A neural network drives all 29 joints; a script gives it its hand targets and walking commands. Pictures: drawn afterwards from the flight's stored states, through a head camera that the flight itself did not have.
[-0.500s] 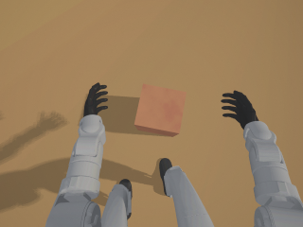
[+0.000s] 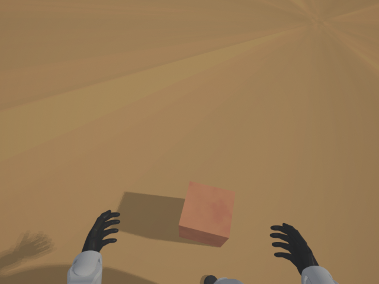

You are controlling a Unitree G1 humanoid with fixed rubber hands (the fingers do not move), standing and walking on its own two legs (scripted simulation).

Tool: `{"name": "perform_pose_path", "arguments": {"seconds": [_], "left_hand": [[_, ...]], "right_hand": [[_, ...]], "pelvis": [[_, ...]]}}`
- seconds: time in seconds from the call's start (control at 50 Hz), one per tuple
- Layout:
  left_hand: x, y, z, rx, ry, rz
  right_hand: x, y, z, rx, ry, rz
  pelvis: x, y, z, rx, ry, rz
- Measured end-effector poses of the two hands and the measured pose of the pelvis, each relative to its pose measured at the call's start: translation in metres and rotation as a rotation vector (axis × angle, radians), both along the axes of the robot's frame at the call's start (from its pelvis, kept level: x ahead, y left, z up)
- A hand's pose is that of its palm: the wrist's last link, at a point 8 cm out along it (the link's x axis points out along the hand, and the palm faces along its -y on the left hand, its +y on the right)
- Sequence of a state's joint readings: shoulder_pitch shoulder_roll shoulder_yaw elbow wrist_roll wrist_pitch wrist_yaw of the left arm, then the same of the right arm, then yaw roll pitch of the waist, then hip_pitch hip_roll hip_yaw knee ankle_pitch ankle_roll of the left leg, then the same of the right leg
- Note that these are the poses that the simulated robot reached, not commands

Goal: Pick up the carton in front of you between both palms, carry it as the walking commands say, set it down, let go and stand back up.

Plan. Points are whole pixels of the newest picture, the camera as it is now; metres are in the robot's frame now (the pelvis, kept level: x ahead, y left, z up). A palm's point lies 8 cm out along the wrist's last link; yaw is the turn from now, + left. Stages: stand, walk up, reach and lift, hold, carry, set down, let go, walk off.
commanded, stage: let go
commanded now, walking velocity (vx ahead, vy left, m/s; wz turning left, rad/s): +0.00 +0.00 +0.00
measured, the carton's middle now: (205, 215) +0.42 -0.11 -0.65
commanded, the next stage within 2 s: stand in 0.58 s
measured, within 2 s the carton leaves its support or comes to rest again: neither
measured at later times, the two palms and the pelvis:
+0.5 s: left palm (65, 268) +0.18 +0.25 -0.06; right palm (300, 254) +0.17 -0.23 -0.06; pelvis +0.02 +0.02 +0.00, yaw -1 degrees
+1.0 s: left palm out of the picture +0.13 +0.29 -0.08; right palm (324, 264) +0.15 -0.29 -0.10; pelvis +0.02 -0.01 +0.00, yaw +2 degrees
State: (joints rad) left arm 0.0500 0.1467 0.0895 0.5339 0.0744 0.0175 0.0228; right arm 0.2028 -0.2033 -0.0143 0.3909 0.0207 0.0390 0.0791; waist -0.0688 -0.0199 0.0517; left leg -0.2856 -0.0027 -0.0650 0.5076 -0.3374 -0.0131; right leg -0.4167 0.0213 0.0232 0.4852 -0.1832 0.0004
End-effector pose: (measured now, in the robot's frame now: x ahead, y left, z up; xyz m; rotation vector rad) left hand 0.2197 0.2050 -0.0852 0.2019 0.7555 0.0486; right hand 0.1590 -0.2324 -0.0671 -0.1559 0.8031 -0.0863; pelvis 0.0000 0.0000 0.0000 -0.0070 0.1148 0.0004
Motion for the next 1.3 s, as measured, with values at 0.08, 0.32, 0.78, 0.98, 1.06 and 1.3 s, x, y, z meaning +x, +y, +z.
{"name": "perform_pose_path", "arguments": {"seconds": [0.08, 0.32, 0.78, 0.98, 1.06, 1.3], "left_hand": [[-0.019, 0.024, 0.01, 0.003, 0.007, 0.017], [-0.047, 0.061, 0.024, -0.003, 0.029, 0.043], [-0.084, 0.08, 0.008, 0.203, 0.176, 0.096], [-0.092, 0.085, 0.004, 0.222, 0.23, 0.15], [-0.089, 0.08, 0.002, 0.211, 0.23, 0.153], [-0.09, 0.08, 0.0, 0.2, 0.243, 0.161]], "right_hand": [[0.005, 0.012, 0.002, -0.001, -0.002, 0.01], [0.019, 0.03, 0.002, -0.015, 0.0, 0.031], [-0.013, -0.046, -0.024, -0.16, 0.082, 0.011], [-0.007, -0.059, -0.035, -0.179, 0.145, 0.043], [0.0, -0.062, -0.034, -0.187, 0.144, 0.05], [-0.006, -0.069, -0.032, -0.209, 0.172, 0.052]], "pelvis": [[0.006, 0.013, 0.003, -0.009, -0.053, -0.003], [0.017, 0.031, 0.005, -0.019, -0.14, 0.001], [0.013, -0.001, -0.004, -0.002, -0.102, 0.009], [0.023, -0.01, -0.004, 0.004, -0.106, 0.031], [0.025, -0.013, -0.004, 0.004, -0.111, 0.036], [0.023, -0.015, -0.001, 0.005, -0.127, 0.04]]}}
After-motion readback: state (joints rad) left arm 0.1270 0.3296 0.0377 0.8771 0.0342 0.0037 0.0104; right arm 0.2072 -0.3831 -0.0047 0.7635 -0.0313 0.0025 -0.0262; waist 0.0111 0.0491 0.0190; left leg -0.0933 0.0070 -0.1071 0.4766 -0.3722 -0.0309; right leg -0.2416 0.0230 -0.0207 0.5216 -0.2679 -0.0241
